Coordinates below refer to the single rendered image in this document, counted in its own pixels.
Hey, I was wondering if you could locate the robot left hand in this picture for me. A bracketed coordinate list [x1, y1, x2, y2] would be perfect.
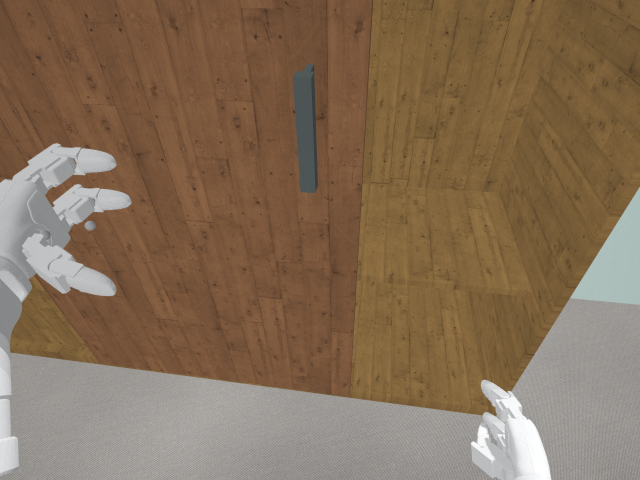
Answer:
[0, 143, 132, 296]

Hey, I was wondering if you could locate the handle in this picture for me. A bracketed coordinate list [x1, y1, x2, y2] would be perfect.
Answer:
[293, 64, 318, 193]

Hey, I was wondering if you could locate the robot right hand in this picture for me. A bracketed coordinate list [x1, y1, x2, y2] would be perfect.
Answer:
[471, 380, 551, 480]

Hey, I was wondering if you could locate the robot left forearm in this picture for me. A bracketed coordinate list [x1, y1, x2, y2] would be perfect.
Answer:
[0, 255, 32, 476]

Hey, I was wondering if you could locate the wardrobe door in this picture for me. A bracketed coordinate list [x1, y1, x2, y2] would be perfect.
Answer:
[0, 0, 373, 396]
[11, 276, 88, 348]

